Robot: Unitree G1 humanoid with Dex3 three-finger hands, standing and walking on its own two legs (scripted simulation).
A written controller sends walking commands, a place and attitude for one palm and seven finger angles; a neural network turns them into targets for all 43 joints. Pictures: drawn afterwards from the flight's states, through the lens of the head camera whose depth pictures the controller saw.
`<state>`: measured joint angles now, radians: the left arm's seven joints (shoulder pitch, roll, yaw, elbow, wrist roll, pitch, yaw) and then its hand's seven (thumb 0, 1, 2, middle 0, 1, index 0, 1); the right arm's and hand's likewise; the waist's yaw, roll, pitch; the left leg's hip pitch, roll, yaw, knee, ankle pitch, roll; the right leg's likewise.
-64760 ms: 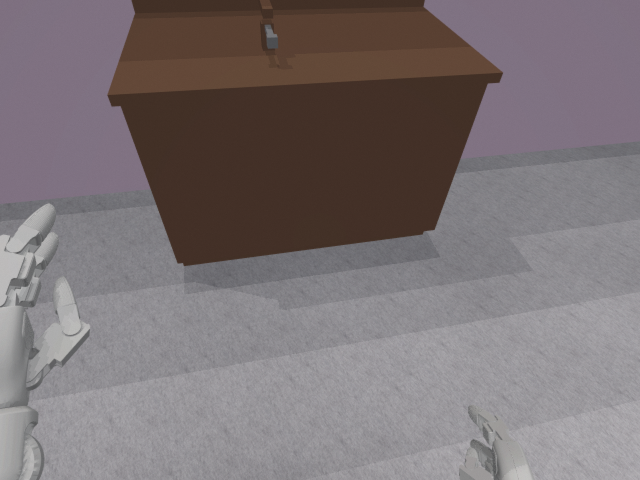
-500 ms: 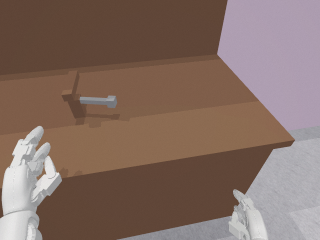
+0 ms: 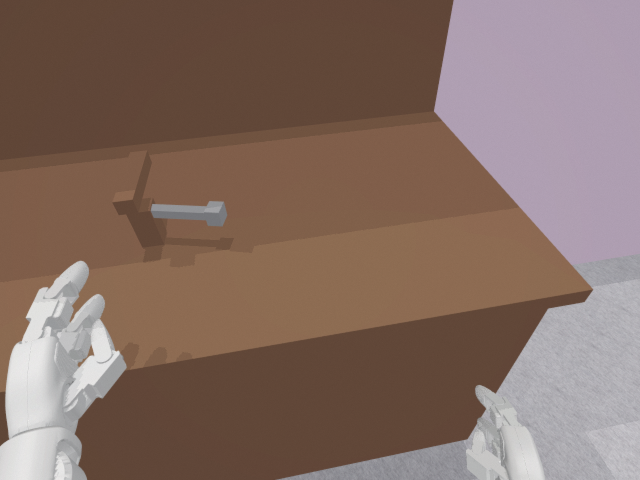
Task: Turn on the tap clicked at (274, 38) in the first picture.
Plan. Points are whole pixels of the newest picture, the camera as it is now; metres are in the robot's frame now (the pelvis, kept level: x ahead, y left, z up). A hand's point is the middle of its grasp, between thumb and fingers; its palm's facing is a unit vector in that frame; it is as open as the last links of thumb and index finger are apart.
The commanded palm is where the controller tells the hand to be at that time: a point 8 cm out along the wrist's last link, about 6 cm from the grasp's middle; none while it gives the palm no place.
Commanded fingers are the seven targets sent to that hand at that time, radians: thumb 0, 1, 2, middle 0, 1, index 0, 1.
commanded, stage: turn the palm inward beside the body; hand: left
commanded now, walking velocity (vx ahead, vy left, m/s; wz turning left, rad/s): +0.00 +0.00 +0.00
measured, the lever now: (215, 213) +0.46 +0.24 +0.09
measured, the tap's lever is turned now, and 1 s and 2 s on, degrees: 74 74 74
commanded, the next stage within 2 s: reach beside the lever's end, fingers flat in 0.14 s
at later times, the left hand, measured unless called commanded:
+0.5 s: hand (120, 348) +0.20 +0.23 +0.14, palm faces +0.52 -0.85 -0.12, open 7.4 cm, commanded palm +0.15 +0.28 +0.15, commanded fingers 0.00 0.90 0.90 -0.20 -0.30 -0.20 -0.30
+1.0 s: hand (108, 316) +0.24 +0.28 +0.13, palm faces +0.53 -0.84 -0.10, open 7.5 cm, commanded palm +0.20 +0.32 +0.13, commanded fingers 0.00 0.90 0.90 -0.18 -0.25 -0.18 -0.25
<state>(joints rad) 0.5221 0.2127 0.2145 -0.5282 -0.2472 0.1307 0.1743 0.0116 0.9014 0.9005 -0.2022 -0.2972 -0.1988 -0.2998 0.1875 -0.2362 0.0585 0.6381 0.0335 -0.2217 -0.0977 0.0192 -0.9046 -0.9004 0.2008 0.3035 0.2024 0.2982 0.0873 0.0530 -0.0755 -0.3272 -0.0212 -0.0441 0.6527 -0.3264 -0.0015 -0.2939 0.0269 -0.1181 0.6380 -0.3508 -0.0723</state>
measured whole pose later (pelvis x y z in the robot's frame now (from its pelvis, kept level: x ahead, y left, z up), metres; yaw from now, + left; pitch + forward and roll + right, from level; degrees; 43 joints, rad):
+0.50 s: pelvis -0.01 -0.02 +0.00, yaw +0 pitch -1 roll +0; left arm 0.36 0.24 0.26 -0.36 -0.25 0.13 0.20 0.01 0.90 0.90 -0.20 -0.30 -0.20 -0.30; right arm 0.17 -0.24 0.05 0.68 0.04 -0.21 -0.11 0.02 -0.90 -0.90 0.20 0.30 0.20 0.30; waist 0.07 0.06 -0.05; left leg -0.33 0.00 -0.06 0.65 -0.31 -0.02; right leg -0.29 0.05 -0.14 0.62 -0.33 -0.09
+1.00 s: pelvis -0.01 +0.00 +0.00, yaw -1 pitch +1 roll +0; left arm 0.20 0.27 0.35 -0.12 -0.25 0.05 0.15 0.01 0.90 0.90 -0.19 -0.27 -0.19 -0.28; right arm 0.17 -0.25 0.04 0.69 0.04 -0.21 -0.12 0.02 -0.91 -0.90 0.20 0.30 0.20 0.30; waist 0.06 0.05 -0.04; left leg -0.34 -0.01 -0.04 0.62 -0.30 0.00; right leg -0.31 0.03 -0.11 0.61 -0.32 -0.07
